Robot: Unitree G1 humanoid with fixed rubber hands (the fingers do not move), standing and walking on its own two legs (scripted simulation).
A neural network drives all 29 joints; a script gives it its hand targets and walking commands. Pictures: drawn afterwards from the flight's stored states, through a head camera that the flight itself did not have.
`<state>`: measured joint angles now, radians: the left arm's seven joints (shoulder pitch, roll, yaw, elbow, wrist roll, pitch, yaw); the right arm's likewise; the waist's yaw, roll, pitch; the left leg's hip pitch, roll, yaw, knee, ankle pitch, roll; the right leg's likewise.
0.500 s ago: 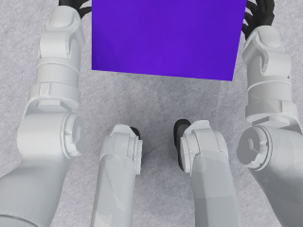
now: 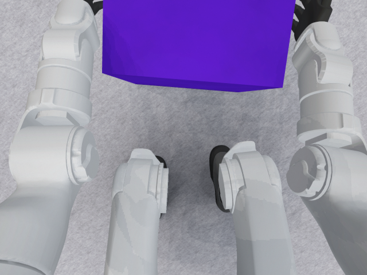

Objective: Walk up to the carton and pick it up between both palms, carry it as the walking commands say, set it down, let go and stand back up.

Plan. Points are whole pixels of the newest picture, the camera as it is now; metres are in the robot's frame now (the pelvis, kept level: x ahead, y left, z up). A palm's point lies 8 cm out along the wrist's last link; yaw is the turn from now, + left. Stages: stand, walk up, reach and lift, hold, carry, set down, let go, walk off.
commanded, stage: set down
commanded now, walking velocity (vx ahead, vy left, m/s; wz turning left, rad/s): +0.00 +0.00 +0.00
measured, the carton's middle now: (194, 22) +0.56 -0.03 -0.25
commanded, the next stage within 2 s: none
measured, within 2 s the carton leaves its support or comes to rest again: neither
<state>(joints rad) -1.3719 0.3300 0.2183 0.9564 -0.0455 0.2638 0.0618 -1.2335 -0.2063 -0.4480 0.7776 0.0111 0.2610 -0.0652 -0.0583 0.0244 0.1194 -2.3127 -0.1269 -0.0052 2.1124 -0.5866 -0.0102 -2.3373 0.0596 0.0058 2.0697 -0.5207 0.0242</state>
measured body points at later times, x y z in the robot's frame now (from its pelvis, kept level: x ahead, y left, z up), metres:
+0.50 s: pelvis -0.01 +0.00 -0.01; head +0.35 +0.00 +0.27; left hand +0.58 +0.16 -0.15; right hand +0.53 -0.23 -0.15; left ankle +0.10 +0.10 -0.36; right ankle +0.12 -0.12 -0.36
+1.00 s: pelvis -0.01 +0.00 -0.01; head +0.35 +0.00 +0.26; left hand +0.58 +0.16 -0.15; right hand +0.53 -0.23 -0.15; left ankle +0.10 +0.10 -0.36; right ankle +0.12 -0.12 -0.36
